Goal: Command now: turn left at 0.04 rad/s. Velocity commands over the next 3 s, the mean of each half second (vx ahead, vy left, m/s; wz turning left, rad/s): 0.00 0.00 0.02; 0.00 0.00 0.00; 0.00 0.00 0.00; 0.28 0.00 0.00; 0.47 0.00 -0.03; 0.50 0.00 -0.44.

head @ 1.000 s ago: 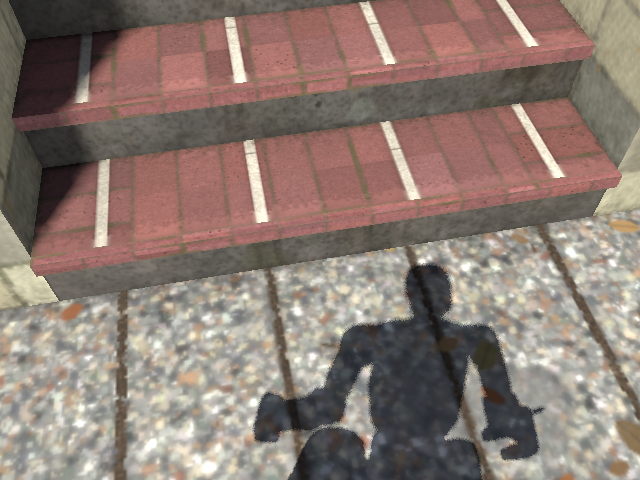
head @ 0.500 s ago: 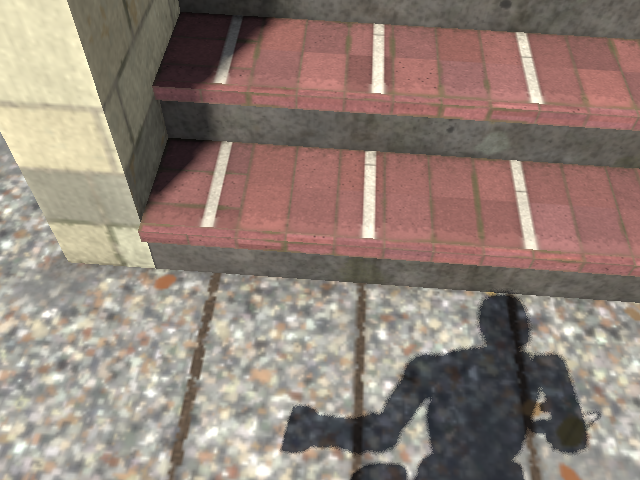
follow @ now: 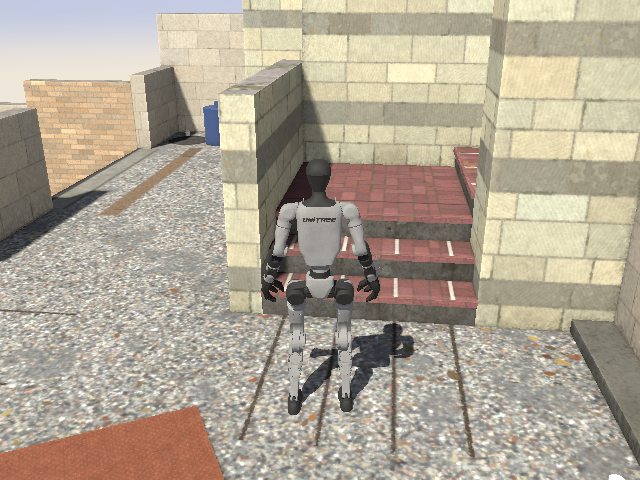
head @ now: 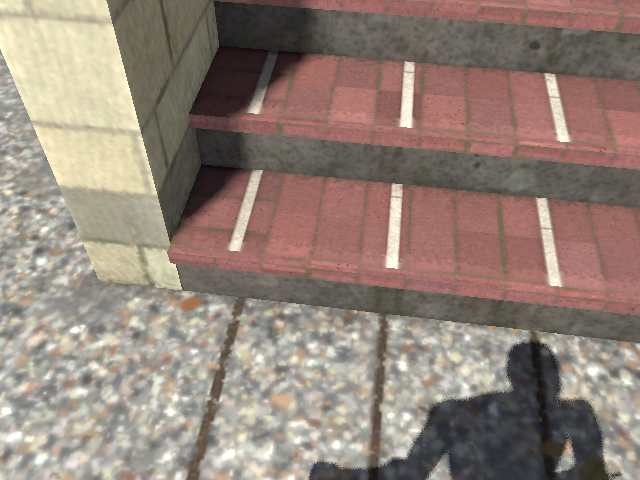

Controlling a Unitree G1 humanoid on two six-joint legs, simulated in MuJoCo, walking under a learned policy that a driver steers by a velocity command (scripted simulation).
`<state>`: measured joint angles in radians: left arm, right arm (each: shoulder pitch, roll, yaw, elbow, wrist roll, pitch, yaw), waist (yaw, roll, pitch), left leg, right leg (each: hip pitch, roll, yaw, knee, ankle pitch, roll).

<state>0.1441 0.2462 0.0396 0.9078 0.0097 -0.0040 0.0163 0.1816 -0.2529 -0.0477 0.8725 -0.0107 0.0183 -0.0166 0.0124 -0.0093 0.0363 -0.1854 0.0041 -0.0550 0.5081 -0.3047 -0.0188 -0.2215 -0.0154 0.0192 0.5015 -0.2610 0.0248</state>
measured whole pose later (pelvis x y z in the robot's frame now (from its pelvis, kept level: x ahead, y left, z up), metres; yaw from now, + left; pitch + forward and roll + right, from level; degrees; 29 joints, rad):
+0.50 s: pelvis -0.01 +0.01 +0.00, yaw +0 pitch -2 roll +0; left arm 0.20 0.24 0.04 1.06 0.00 0.01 0.04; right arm 0.19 -0.23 -0.02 1.02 0.00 0.00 -0.03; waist 0.01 0.00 0.05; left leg -0.18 -0.01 -0.05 0.51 -0.30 -0.01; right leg -0.21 -0.03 0.03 0.50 -0.25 0.04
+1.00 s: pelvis -0.01 +0.00 +0.00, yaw +0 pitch -1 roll +0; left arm 0.24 0.21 0.01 1.10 0.00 0.00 0.04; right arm 0.25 -0.21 0.00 1.08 0.00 0.00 -0.04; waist 0.00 0.00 0.04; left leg -0.19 0.00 -0.04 0.51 -0.30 -0.02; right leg -0.24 -0.02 0.03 0.52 -0.26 0.03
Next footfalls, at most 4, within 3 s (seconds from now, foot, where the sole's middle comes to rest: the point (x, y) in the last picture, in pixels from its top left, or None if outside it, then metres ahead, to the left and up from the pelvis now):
2.26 left None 0.45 0.10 -0.77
2.78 right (395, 412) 0.66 -0.13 -0.77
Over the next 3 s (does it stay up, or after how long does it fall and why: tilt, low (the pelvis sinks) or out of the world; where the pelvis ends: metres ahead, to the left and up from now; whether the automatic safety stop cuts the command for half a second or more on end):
stays up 0.63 -0.07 0.01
